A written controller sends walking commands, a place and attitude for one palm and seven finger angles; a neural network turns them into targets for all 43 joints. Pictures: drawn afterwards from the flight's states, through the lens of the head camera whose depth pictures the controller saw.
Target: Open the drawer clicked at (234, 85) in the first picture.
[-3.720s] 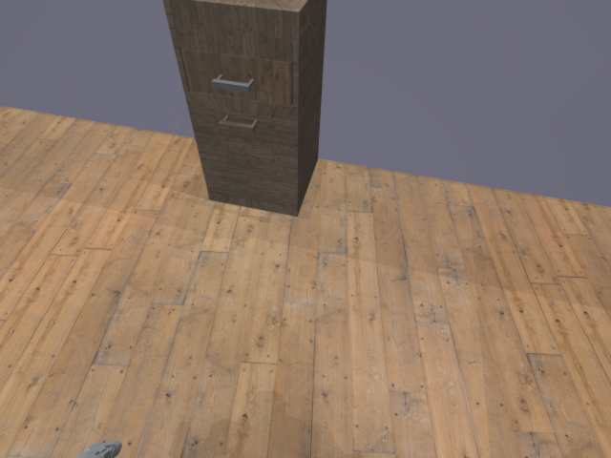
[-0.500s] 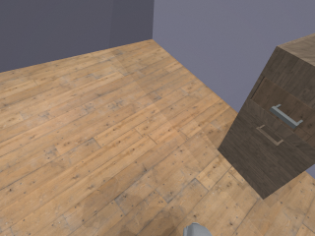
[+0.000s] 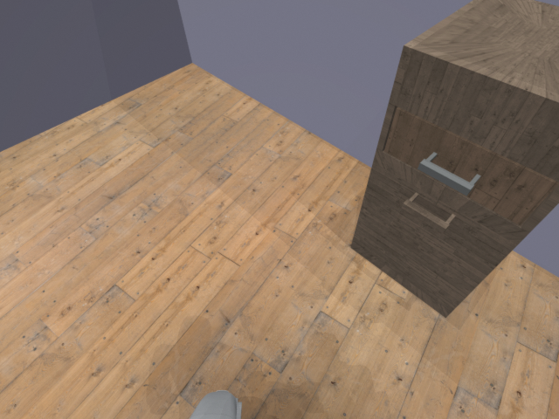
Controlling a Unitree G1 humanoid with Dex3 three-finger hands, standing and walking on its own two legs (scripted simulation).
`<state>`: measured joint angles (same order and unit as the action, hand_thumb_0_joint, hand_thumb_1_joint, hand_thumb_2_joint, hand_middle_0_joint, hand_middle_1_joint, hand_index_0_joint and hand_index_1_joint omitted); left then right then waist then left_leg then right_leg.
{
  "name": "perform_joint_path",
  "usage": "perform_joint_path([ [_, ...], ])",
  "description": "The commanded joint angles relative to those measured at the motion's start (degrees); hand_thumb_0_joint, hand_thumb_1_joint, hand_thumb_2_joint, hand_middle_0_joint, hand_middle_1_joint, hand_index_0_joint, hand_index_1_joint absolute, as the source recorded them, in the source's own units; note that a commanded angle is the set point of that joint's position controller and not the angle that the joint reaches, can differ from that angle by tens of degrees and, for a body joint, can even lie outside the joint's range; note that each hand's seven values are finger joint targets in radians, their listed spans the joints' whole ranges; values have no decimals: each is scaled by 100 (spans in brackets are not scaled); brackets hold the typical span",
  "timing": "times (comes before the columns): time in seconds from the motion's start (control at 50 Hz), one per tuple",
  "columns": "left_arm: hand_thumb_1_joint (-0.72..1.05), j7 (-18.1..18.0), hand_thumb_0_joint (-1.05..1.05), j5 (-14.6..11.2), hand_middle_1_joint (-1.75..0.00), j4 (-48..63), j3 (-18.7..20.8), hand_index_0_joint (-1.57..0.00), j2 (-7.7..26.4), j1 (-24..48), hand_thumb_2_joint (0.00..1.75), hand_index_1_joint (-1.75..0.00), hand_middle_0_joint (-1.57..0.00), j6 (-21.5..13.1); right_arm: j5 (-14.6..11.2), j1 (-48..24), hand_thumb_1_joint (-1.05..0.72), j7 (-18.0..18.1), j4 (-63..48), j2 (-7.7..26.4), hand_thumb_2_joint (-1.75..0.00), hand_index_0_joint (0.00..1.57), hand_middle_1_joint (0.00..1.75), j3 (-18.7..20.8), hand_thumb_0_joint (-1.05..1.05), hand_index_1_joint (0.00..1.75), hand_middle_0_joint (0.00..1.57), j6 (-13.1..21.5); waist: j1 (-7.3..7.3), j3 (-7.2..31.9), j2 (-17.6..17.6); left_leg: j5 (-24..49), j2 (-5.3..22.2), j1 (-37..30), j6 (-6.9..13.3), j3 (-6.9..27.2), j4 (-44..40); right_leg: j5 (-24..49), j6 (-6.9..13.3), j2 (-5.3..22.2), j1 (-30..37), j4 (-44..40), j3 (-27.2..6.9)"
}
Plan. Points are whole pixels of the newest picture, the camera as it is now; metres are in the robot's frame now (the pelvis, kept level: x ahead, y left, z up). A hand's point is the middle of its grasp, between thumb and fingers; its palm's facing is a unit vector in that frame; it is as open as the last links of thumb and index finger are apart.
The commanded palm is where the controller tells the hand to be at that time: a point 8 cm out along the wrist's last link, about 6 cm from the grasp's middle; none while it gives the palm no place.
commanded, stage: turn to face it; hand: left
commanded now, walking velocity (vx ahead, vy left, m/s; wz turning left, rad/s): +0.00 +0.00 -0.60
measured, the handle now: (449, 171) +0.69 -0.37 -0.13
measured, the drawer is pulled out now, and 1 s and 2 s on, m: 0.00 0.00 0.00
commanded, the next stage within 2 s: take the last steps up to it in 1.02 s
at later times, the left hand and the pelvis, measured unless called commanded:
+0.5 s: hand (131, 414) +0.15 +0.26 -0.17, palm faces -0.24 -0.95 -0.22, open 7.4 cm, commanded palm none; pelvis +0.02 +0.07 +0.00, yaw -18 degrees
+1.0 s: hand (226, 374) +0.21 +0.11 -0.15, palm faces -0.53 -0.81 -0.24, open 7.4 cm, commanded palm none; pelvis +0.02 +0.01 +0.00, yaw -33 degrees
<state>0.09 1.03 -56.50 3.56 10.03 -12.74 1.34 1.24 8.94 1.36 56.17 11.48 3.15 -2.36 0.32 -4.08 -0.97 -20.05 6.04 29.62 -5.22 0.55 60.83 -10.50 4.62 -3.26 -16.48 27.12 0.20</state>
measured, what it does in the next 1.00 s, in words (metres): steps on the spot, turning right: left foot, then right foot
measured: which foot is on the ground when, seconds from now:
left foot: up 0.00-0.22, down 0.24-0.70, up 0.72-1.00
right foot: down 0.00-0.24, up 0.26-0.68, down 0.70-1.00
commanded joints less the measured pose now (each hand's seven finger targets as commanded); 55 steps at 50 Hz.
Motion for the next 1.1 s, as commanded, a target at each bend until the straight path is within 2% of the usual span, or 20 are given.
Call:
perform_joint_path([
  [0.0, 90, -47, 0, 23, -30, 487, 309, -20, 1200, -196, 90, -30, -20, -103, -5, -23, -90, -4, -459, 458, -90, 20, 30, 127, 0, 30, 20, 81, 97, 512, 858, -85, -165, -87, -26, -114, -485, 921, 505, 1371, 326, -939, -1786],
  [0.12, 90, -62, 0, 46, -30, 721, 400, -20, 1429, -92, 90, -30, -20, -3, -108, -259, -90, 39, -774, 533, -90, 20, 30, 99, 0, 30, 20, 174, 159, 732, 1093, -449, -515, -907, 117, -115, -2074, 1645, 550, 1345, 447, -550, -2384],
  [0.18, 90, -64, 0, -29, -30, 853, 365, -20, 1359, 217, 90, -30, -20, 57, -134, 396, -90, 101, -674, 686, -90, 20, 30, 104, 0, 30, 20, 261, -204, 983, 805, 582, -434, -2446, 238, -170, -3897, 1384, 46, 924, -237, 64, -2200],
  [0.2, 90, -41, 0, -81, -30, 970, 304, -20, 1033, 166, 90, -30, -20, 70, -91, 547, -90, 121, -681, 1106, -90, 20, 30, 161, 0, 30, 20, 322, -269, 1096, -290, 623, 646, -3198, 557, 882, -4580, 202, -265, 290, -1127, 872, -1636],
  [0.22, 90, 31, 0, -49, -30, 1083, 274, -20, 876, 48, 90, -30, -20, 66, -39, 308, -90, 85, -841, 1566, -90, 20, 30, 247, 0, 30, 20, 257, -108, 737, -1631, 1436, 1989, -3071, 1078, 1910, -4725, -2249, -619, -139, -2026, 2235, -592],
  [0.24, 90, 19, 0, 48, -30, 945, 328, -20, 1152, 65, 90, -30, -20, 134, -9, 60, -90, 87, -894, 1388, -90, 20, 30, 199, 0, 30, 20, 235, -138, 514, -1329, 1308, 2136, -2306, 1264, 1804, -4713, -2185, -767, 175, -1871, 3261, -569],
  [0.28, 90, 115, 0, 49, -30, 830, 402, -20, 1175, -33, 90, -30, -20, 163, 4, -440, -90, 95, -1078, 1055, -90, 20, 30, 97, 0, 30, 20, 263, 161, 221, -766, 1797, 1501, -1832, 1248, 824, -4529, -1594, -824, 333, -1732, 4207, -398],
  [0.32, 90, 162, 0, 42, -30, 803, 347, -20, 1027, -86, 90, -30, -20, 205, 4, -354, -90, 91, -1055, 958, -90, 20, 30, 73, 0, 30, 20, 299, 169, 254, -792, 2505, 1107, -2036, 1131, 106, -4343, -1229, -903, 402, -1748, 4466, -224],
  [0.44, 90, 186, 0, 8, -30, 931, 240, -20, 856, 513, 90, -30, -20, 228, -16, 567, -90, 80, -726, 1036, -90, 20, 30, 162, 0, 30, 20, 314, -187, 396, -893, 3790, 1264, -3063, 1238, -307, -4021, -1335, -988, 604, -1855, 3623, 124],
  [0.56, 90, 207, 0, 13, -30, 1019, 163, -20, 742, 997, 90, -30, -20, 193, 22, 831, -90, 26, -517, 1187, -90, 20, 30, 271, 0, 30, 20, 271, -371, 433, -1197, 3942, 1428, -2966, 1199, -708, -3787, -1506, -815, 597, -1131, 2195, 513],
  [0.64, 90, 163, 0, 5, -30, 890, 162, -20, 840, 482, 90, -30, -20, 37, -3, 702, -90, -24, -463, 1310, -90, 20, 30, 318, 0, 30, 20, 267, -59, 775, -1025, 3845, 1388, -2704, 797, -1119, -2857, -543, -552, 417, 146, 320, 658],
  [0.66, 90, 119, 0, 37, -30, 734, 213, -20, 1153, -38, 90, -30, -20, -57, -60, 787, -90, -60, -481, 1200, -90, 20, 30, 294, 0, 30, 20, 263, 208, 1088, -417, 3342, 1231, -1955, 484, -1288, -1839, 538, -405, 707, 1416, -483, 288],
  [0.68, 90, 14, 0, 74, -30, 587, 349, -20, 1886, -555, 90, -30, -20, -138, -79, 718, -90, -99, -729, 684, -90, 20, 30, 133, 0, 30, 20, 243, 430, 1310, 1539, -611, 437, 86, 103, -1485, -465, 3219, 171, 2299, 2871, -491, -1618],
  [0.7, 90, -53, 0, -64, -30, 499, 359, -20, 2057, -754, 90, -30, -20, -109, -82, 482, -90, -12, -860, 682, -90, 20, 30, 91, 0, 30, 20, 169, 465, 1514, 1460, -1917, 151, 436, 40, -606, 460, 5057, 723, 2891, 2572, -149, -1915],
  [0.74, 90, -139, 0, -62, -30, 596, 345, -20, 1769, -362, 90, -30, -20, -62, -81, 178, -90, 67, -784, 732, -90, 20, 30, 83, 0, 30, 20, 125, 377, 1069, 1426, -1393, 164, 692, 78, -8, 1005, 3961, 786, 2421, 1951, -334, -1763],
  [0.76, 90, -154, 0, -70, -30, 701, 276, -20, 1492, 43, 90, -30, -20, -35, -57, 221, -90, 47, -637, 778, -90, 20, 30, 99, 0, 30, 20, 95, 190, 813, 912, -856, 281, 602, 42, 16, 939, 3407, 646, 2112, 1608, -387, -1311],
  [0.82, 90, -117, 0, -39, -30, 784, 163, -20, 1289, 372, 90, -30, -20, -102, -9, 617, -90, 5, -372, 699, -90, 20, 30, 93, 0, 30, 20, 22, -100, 620, 807, -260, 145, 142, -59, -162, 600, 3245, 403, 1726, 900, -514, -812],
  [0.94, 90, -102, 0, 4, -30, 737, 175, -20, 1297, 297, 90, -30, -20, -88, -14, 442, -90, -15, -403, 641, -90, 20, 30, 88, 0, 30, 20, 13, -71, 438, 902, -115, -46, -1, -41, -222, -88, 1818, 519, 1611, 607, -799, -1116],
  [1.04, 90, -128, 0, 40, -30, 666, 236, -20, 1344, 169, 90, -30, -20, -52, -78, 159, -90, 4, -511, 518, -90, 20, 30, 34, 0, 30, 20, 117, 47, 561, 1008, -387, -240, -626, 91, -309, -1518, 2101, 656, 1641, 669, -570, -1528],
  [1.08, 90, -135, 0, 24, -30, 645, 246, -20, 1332, 254, 90, -30, -20, -22, -90, 435, -90, 41, -443, 485, -90, 20, 30, 26, 0, 30, 20, 150, -92, 616, 958, -21, -330, -1176, 140, -389, -2336, 2121, 519, 1540, 540, -350, -1547],
])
